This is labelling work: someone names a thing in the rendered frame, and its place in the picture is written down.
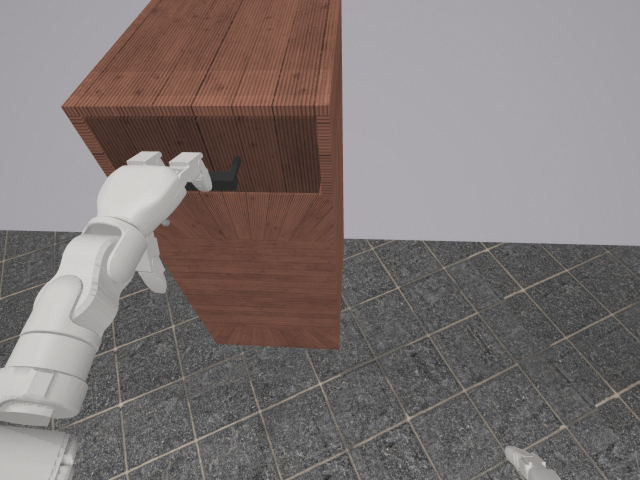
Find left robot forearm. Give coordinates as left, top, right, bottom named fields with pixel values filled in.
left=0, top=216, right=148, bottom=426

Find cabinet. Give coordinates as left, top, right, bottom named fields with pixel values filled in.
left=61, top=0, right=344, bottom=350

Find drawer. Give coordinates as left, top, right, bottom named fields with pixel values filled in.
left=84, top=116, right=321, bottom=193

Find left robot upper arm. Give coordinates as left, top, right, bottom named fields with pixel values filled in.
left=0, top=425, right=79, bottom=480

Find right robot hand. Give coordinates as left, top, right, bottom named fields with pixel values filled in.
left=505, top=446, right=561, bottom=480

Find left robot hand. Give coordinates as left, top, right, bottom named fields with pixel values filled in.
left=97, top=151, right=212, bottom=294

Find handle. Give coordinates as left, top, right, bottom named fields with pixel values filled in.
left=185, top=157, right=241, bottom=191

